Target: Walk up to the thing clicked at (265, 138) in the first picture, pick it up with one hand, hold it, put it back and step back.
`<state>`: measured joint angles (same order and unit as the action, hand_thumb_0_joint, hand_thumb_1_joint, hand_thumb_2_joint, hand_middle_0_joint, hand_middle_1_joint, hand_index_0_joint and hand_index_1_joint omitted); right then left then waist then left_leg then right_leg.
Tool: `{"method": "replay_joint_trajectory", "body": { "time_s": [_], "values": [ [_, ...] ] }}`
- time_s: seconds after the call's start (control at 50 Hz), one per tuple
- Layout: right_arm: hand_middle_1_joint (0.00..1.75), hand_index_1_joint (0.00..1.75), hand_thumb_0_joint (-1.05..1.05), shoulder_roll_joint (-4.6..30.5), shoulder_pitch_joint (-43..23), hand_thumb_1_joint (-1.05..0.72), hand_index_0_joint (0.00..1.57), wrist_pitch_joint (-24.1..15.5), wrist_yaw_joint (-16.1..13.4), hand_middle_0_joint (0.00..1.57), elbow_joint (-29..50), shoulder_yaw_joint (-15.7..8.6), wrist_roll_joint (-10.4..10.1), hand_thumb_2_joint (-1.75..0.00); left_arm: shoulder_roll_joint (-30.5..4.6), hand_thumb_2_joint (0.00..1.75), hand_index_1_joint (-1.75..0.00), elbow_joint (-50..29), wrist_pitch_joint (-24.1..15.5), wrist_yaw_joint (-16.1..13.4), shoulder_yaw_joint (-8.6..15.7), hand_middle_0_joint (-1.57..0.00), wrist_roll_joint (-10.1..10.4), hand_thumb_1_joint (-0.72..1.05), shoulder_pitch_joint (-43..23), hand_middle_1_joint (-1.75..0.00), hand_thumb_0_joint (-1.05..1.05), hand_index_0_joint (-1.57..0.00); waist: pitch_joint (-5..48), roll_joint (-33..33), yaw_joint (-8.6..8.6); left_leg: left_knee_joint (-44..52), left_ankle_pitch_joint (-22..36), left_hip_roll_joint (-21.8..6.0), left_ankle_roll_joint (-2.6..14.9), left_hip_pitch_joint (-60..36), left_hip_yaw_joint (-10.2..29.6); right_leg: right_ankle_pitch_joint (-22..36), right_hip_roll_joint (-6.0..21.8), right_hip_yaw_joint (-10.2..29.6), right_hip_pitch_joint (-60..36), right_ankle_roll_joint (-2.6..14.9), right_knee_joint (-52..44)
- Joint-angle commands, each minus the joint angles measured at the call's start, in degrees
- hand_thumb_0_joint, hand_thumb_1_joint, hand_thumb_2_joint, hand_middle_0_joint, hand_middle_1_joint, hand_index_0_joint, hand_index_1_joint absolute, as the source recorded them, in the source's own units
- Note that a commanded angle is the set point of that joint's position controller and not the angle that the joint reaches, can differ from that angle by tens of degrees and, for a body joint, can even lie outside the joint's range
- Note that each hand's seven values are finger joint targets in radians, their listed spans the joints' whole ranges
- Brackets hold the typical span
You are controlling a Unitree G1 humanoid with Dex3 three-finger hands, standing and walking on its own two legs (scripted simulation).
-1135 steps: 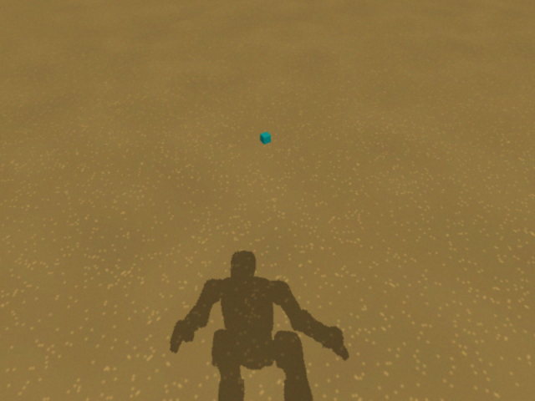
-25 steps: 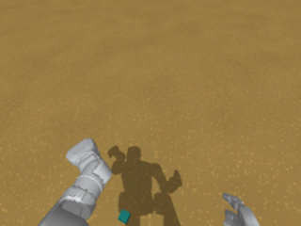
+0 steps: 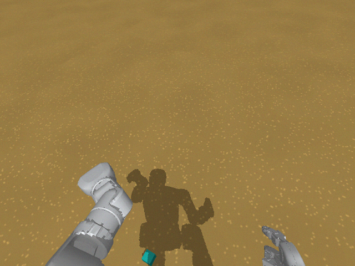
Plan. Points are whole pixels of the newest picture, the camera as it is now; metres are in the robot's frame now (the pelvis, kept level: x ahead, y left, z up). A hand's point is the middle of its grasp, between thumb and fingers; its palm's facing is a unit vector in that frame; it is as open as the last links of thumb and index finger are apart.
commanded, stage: hold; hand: left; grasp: from above
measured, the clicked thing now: (149, 257) +0.29 +0.23 -0.74
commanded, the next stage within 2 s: crouch in 0.12 s
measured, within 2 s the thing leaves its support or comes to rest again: neither
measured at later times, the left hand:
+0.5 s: hand (107, 203) +0.28 +0.23 -0.06, palm faces -0.34 -0.32 -0.88, open 5.5 cm
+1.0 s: hand (131, 219) +0.33 +0.23 -0.31, palm faces -0.29 -0.27 -0.92, open 5.1 cm
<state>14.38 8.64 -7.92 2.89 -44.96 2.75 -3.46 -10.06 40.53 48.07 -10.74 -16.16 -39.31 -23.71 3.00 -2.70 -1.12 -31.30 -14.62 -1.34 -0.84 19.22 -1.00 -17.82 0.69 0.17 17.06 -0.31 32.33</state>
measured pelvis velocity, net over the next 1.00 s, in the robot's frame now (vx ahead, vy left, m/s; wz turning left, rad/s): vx -0.07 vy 0.00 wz -0.03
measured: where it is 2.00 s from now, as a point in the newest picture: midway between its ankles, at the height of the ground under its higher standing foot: outside the picture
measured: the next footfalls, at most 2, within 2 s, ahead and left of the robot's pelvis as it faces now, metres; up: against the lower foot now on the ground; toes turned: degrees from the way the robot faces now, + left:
none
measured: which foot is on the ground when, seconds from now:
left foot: down 0.00-1.00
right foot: down 0.00-1.00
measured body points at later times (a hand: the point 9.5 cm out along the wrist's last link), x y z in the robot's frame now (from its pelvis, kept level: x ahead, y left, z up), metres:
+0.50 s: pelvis +0.00 +0.00 +0.00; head +0.01 -0.01 +0.45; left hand +0.30 +0.24 -0.01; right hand +0.17 -0.22 -0.10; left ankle +0.02 +0.13 -0.73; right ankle -0.01 -0.12 -0.73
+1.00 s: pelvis -0.07 +0.00 -0.18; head +0.10 +0.01 +0.24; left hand +0.34 +0.24 -0.26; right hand +0.00 -0.27 -0.31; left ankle +0.01 +0.13 -0.73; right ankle -0.01 -0.12 -0.73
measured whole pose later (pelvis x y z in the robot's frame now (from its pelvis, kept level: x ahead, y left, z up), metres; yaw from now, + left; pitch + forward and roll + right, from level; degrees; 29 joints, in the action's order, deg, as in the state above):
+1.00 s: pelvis -0.07 +0.00 -0.18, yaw -2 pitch +30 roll -2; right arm 14.7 8.7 -10.1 7.5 -50.1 -1.1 3.0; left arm -16.3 79.4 26.8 -34.8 3.5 -39.9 -47.6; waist 10.7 -1.7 7.8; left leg -87.7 -30.6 -3.5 -1.3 87.3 2.0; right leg -33.7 -1.5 -1.1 84.0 -0.1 87.4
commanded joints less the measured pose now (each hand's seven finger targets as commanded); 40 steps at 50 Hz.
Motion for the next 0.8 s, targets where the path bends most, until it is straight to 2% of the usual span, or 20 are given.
{"method": "replay_joint_trajectory", "body": {
  "time_s": [0.0, 0.04, 0.06, 0.12, 0.14, 0.2, 0.22, 0.26, 0.34, 0.38, 0.46, 0.48, 0.5, 0.52, 0.54, 0.64, 0.68, 0.72, 0.76, 0.78],
  "values": [
    [0.3, 0.3, 0.0, 6.5, -6.5, -0.91, 0.2, -2.7, -0.3, 0.2, 7.8, -2.3, 0.0, -0.9, -9.0, 0.19, -0.36, -9.0, 0.4, -2.3, 2.4, -0.88, -2.9, 0.47, -20.5, -0.41, 0.0, -0.92, 15.6, 3.4, -0.54, 2.4, 14.6, 1.9, 1.8, -7.6, -0.8, 16.4, -2.3, -0.8, -4.9, 0.31, -4.1],
    [0.3, 0.3, 0.0, 6.3, -6.9, -0.92, 0.2, -2.5, -0.5, 0.2, 8.1, -2.1, -0.1, -0.91, -8.7, 0.15, -0.35, -10.4, 0.5, -1.9, 2.0, -0.87, -2.8, 0.46, -21.0, -0.39, 0.0, -0.92, 15.2, 3.7, -0.36, 2.4, 14.9, 2.1, 1.92, -7.9, -0.8, 17.3, -2.3, -0.8, -4.8, 0.16, -4.5],
    [0.3, 0.3, 0.0, 6.6, -6.4, -0.92, 0.2, -2.5, -0.5, 0.2, 8.0, -2.2, -0.1, -0.91, -9.0, 0.13, -0.35, -8.2, 0.8, -1.6, 2.3, -0.87, -2.8, 0.46, -20.4, -0.4, 0.0, -0.91, 14.3, 4.7, -0.01, 2.3, 14.2, 2.1, 2.12, -7.4, -1.0, 16.6, -2.2, -0.6, -4.3, 0.06, -4.7],
    [0.3, 0.3, 0.0, 6.6, -6.6, -0.91, 0.2, -2.5, -0.6, 0.2, 8.3, -2.1, -0.3, -0.91, -9.0, 0.16, -0.37, -8.9, 1.0, -0.3, 2.1, -0.86, -2.6, 0.47, -19.0, -0.43, 0.0, -0.92, 13.0, 5.9, -0.26, 2.7, 12.9, 2.2, 2.29, -6.7, -0.8, 15.4, -2.1, -0.7, -4.1, -0.05, -5.4],
    [0.3, 0.3, 0.0, 6.5, -6.8, -0.91, 0.2, -2.5, -0.7, 0.2, 8.8, -2.2, -0.4, -0.91, -9.1, 0.14, -0.37, -10.9, 0.9, 0.0, 2.0, -0.87, -2.3, 0.48, -20.0, -0.43, 0.0, -0.92, 13.2, 4.2, -0.65, 2.9, 12.4, 2.4, 2.21, -7.1, -1.0, 14.6, -1.9, -0.7, -4.3, 0.11, -5.6],
    [0.3, 0.3, 0.0, 6.5, -6.9, -0.91, 0.2, -2.3, -0.8, 0.2, 9.0, -2.2, -0.5, -0.91, -10.1, 0.17, -0.38, -10.6, 1.1, 1.0, 2.2, -0.89, -3.0, 0.55, -18.6, -0.46, 0.0, -0.96, 13.6, 4.1, -0.47, 3.2, 12.8, 2.1, 2.01, -7.5, -0.7, 14.2, -2.2, -0.8, -4.4, 0.4, -5.2],
    [0.3, 0.3, 0.0, 6.2, -7.1, -0.87, 0.2, -2.3, -0.7, 0.2, 9.4, -2.2, -0.6, -0.89, -9.2, 0.14, -0.35, -13.1, 0.9, 1.4, 1.5, -0.81, -3.5, 0.6, -18.4, -0.5, 0.0, -0.94, 13.8, 2.9, -0.73, 3.4, 12.8, 2.1, 1.91, -7.6, -0.6, 14.1, -2.2, -0.7, -4.4, 0.53, -5.1],
    [0.3, 0.3, 0.0, 6.3, -6.8, -0.89, 0.2, -2.1, -0.9, 0.2, 9.6, -2.1, -0.5, -0.9, -8.8, 0.09, -0.34, -11.6, 0.8, 1.5, 1.2, -0.89, -4.0, 0.64, -17.6, -0.48, 0.0, -1.03, 12.4, 4.5, -0.52, 3.5, 12.2, 2.0, 2.07, -7.3, -0.6, 13.4, -2.3, -0.9, -3.7, 0.44, -5.5],
    [0.3, 0.3, 0.0, 6.5, -5.7, -0.88, 0.2, -2.8, -0.9, 0.2, 9.3, -2.3, -0.3, -0.89, -7.8, 0.08, -0.35, -8.0, -0.3, 0.3, 1.4, -0.89, -4.1, 0.68, -16.5, -0.51, 0.0, -1.05, 9.7, 5.5, 0.43, 3.5, 10.5, 1.9, 1.81, -6.2, -0.5, 11.6, -2.1, -0.8, -1.9, 0.41, -5.4],
    [0.3, 0.3, 0.0, 6.6, -4.8, -0.89, 0.2, -3.4, -0.9, 0.2, 9.0, -2.5, -0.1, -0.9, -6.4, 0.05, -0.36, -5.9, -1.5, -1.1, 1.3, -0.86, -4.0, 0.66, -17.4, -0.52, 0.0, -1.03, 9.9, 6.7, 1.36, 2.9, 10.3, 1.7, 1.7, -6.1, -0.4, 11.5, -2.1, -0.7, -0.8, 0.32, -4.9],
    [0.3, 0.3, 0.0, 6.9, -2.3, -0.89, 0.2, -4.1, -0.6, 0.2, 6.9, -3.1, 0.5, -0.9, -7.8, 0.02, -0.34, 0.4, -4.6, -4.3, 2.9, -0.83, -4.3, 0.62, -21.3, -0.51, 0.0, -1.0, 10.5, 4.7, 2.32, 0.8, 9.9, 1.8, 1.4, -4.1, -0.9, 11.8, -1.8, -0.3, 1.3, 0.44, -3.2],
    [0.3, 0.3, 0.0, 6.9, -1.7, -0.89, 0.2, -4.3, -0.5, 0.2, 6.2, -3.3, 0.6, -0.9, -6.7, 0.02, -0.35, 3.7, -5.6, -5.1, 2.9, -0.82, -4.4, 0.61, -21.5, -0.53, 0.0, -0.99, 11.0, 6.0, 3.19, -0.1, 10.1, 1.5, 1.36, -3.4, -0.7, 12.2, -2.0, -0.3, 2.6, 0.46, -2.2],
    [0.3, 0.3, 0.0, 7.0, -0.7, -0.89, 0.2, -4.4, -0.4, 0.2, 5.8, -3.5, 0.6, -0.9, -7.1, 0.03, -0.36, 5.0, -6.8, -6.0, 3.3, -0.81, -4.7, 0.61, -21.8, -0.54, 0.0, -0.98, 10.7, 5.4, 2.93, -1.3, 9.7, 1.6, 1.27, -2.0, -0.9, 11.8, -1.9, -0.3, 3.5, 0.54, -1.3],
    [0.3, 0.3, 0.0, 7.1, 0.2, -0.89, 0.2, -4.6, -0.2, 0.2, 5.2, -3.8, 0.8, -0.9, -8.0, 0.04, -0.37, 6.7, -8.0, -7.1, 4.1, -0.81, -5.0, 0.59, -23.5, -0.54, 0.0, -0.97, 11.5, 5.0, 3.54, -2.9, 9.5, 1.6, 1.2, -0.5, -1.1, 11.8, -1.9, -0.1, 5.1, 0.59, -0.1],
    [0.3, 0.3, 0.0, 7.0, 1.2, -0.89, 0.2, -4.6, -0.2, 0.2, 4.8, -3.8, 1.0, -0.9, -7.1, 0.04, -0.37, 9.4, -9.1, -8.2, 4.2, -0.81, -4.8, 0.6, -23.4, -0.54, 0.0, -0.98, 11.3, 5.8, 4.05, -4.4, 8.9, 1.5, 1.13, 1.3, -1.1, 11.4, -1.9, -0.1, 6.6, 0.61, 1.1],
    [0.3, 0.3, 0.0, 7.6, 3.3, -0.89, 0.2, -4.9, 1.3, 0.2, 3.1, -5.8, 3.3, -0.9, -6.4, 0.19, -0.4, 19.5, -14.0, -16.5, 8.7, -0.9, -6.2, 0.63, -28.4, -0.52, 0.0, -1.02, 18.5, 3.5, 5.23, -20.0, 7.6, 0.9, 0.1, 16.4, -1.5, 10.8, -2.0, 0.2, 20.7, 1.09, 16.5],
    [0.3, 0.3, 0.0, 7.7, 3.6, -0.89, 0.2, -5.0, 2.0, 0.2, 2.5, -6.5, 4.3, -0.9, -6.3, 0.21, -0.41, 24.1, -15.3, -20.3, 10.9, -0.91, -6.3, 0.62, -28.3, -0.53, 0.0, -1.03, 21.7, 3.0, 4.79, -26.3, 6.7, 0.7, -0.4, 22.9, -1.3, 9.8, -2.3, -0.4, 27.2, 1.49, 23.2],
    [0.3, 0.3, 0.0, 7.7, 3.8, -0.9, 0.2, -4.8, 3.2, 0.2, 2.3, -6.9, 5.1, -0.9, -5.5, 0.18, -0.4, 26.1, -16.2, -23.1, 12.4, -0.93, -4.7, 0.66, -31.1, -0.53, 0.0, -1.06, 26.3, 0.2, 5.54, -30.4, 6.4, 0.3, -0.89, 25.8, -0.6, 8.7, -2.5, -0.8, 32.8, 1.94, 28.0],
    [0.3, 0.3, 0.0, 8.3, 3.7, -0.9, 0.2, -4.6, 3.9, 0.2, 2.0, -7.0, 5.5, -0.9, -7.2, 0.16, -0.39, 28.1, -17.0, -25.1, 14.1, -0.96, -2.8, 0.68, -35.0, -0.51, 0.0, -1.09, 29.3, -2.1, 5.65, -33.7, 4.6, -0.1, -1.4, 28.7, 0.4, 6.1, -3.0, -1.9, 38.6, 2.42, 32.2],
    [0.3, 0.3, 0.0, 8.7, 3.7, -0.9, 0.2, -4.5, 4.1, 0.2, 1.7, -7.1, 5.6, -0.9, -8.5, 0.15, -0.37, 29.9, -17.4, -25.8, 15.0, -0.96, -2.9, 0.67, -35.7, -0.5, 0.0, -1.08, 29.8, -3.0, 5.56, -35.7, 3.3, 0.0, -1.4, 32.0, 0.8, 4.9, -3.2, -2.3, 41.4, 2.62, 34.6]
  ]
}}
